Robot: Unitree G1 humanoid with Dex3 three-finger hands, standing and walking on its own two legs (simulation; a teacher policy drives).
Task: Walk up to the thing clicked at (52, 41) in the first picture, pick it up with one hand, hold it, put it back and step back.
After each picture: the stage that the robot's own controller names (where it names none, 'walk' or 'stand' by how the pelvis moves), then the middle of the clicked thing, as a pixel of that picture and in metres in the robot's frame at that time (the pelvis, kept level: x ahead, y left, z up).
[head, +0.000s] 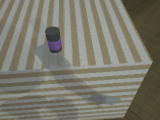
stand; (54, 40) +0.62 +0.15 -0.02
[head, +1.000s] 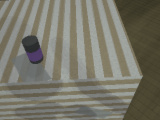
walk; (33, 50) +0.53 +0.25 +0.01
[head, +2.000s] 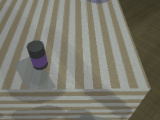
stand; (38, 55) +0.50 +0.20 +0.00
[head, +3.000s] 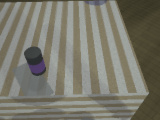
stand; (35, 61) +0.48 +0.21 -0.02
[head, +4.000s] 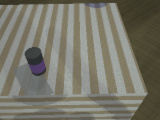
stand; (36, 61) +0.49 +0.21 -0.02
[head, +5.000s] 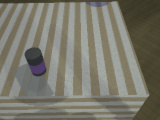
stand; (36, 62) +0.48 +0.21 -0.02
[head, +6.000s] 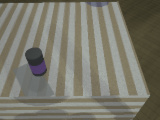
rise first; (36, 62) +0.48 +0.21 -0.02
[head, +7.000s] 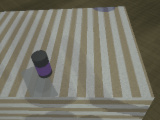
rise first; (42, 64) +0.48 +0.22 -0.01
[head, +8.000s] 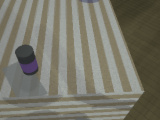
go down; (27, 60) +0.48 +0.21 -0.01
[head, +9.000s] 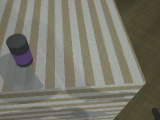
go down; (20, 51) +0.49 +0.20 +0.02
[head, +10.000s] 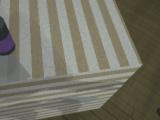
close in; out of the picture +0.49 +0.22 +0.05
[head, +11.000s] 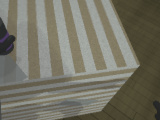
close; out of the picture +0.50 +0.22 +0.06
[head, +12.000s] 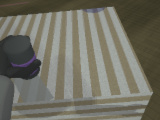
lift; (23, 58) +0.34 +0.17 +0.20
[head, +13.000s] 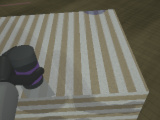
hold; (27, 68) +0.32 +0.17 +0.17
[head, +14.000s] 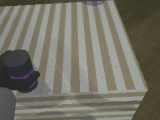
hold; (22, 72) +0.33 +0.19 +0.14
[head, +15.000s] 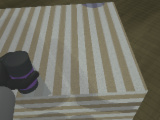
hold; (22, 73) +0.33 +0.19 +0.13
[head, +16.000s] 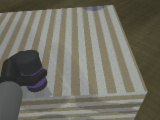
crouch; (32, 71) +0.34 +0.16 +0.13
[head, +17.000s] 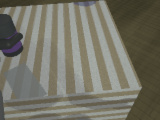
crouch; (6, 36) +0.44 +0.22 +0.18
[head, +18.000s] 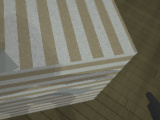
lower; out of the picture +0.53 +0.23 +0.08
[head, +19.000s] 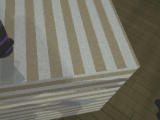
lower; out of the picture +0.49 +0.22 +0.06
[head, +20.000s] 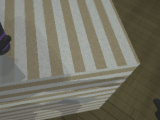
lower; out of the picture +0.49 +0.22 +0.06
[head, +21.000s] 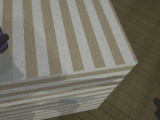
lower; out of the picture +0.50 +0.22 +0.07
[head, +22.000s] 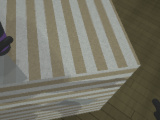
open; out of the picture +0.49 +0.22 +0.06
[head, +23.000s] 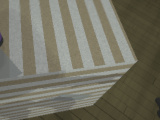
rise; out of the picture +0.50 +0.23 +0.07
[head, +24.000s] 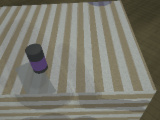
sink last; (37, 59) +0.49 +0.22 +0.02
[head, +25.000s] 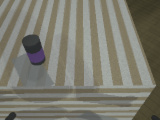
stand; (34, 50) +0.50 +0.22 +0.03
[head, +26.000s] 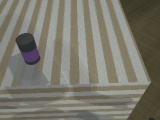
stand; (28, 49) +0.51 +0.22 +0.04
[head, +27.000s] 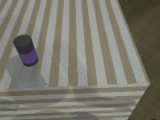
stand; (26, 51) +0.50 +0.23 +0.04
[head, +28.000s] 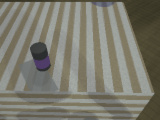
stand; (41, 57) +0.50 +0.20 -0.01
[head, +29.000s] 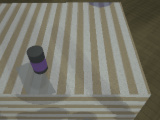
stand; (37, 60) +0.50 +0.21 -0.02
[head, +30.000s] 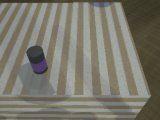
stand; (37, 60) +0.49 +0.21 -0.02
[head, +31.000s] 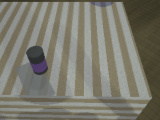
walk; (37, 60) +0.49 +0.21 -0.02
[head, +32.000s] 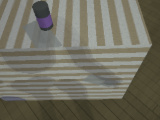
walk; (43, 16) +0.66 +0.19 +0.00
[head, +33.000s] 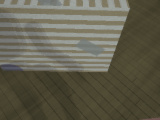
walk; out of the picture +0.98 +0.18 +0.00
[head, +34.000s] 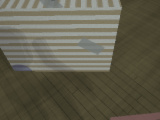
stand; out of the picture +1.12 +0.23 +0.00
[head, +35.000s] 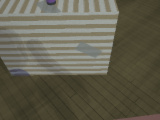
stand; out of the picture +1.10 +0.22 -0.02
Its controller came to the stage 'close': yes
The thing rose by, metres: 0.23
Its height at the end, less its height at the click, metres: +0.00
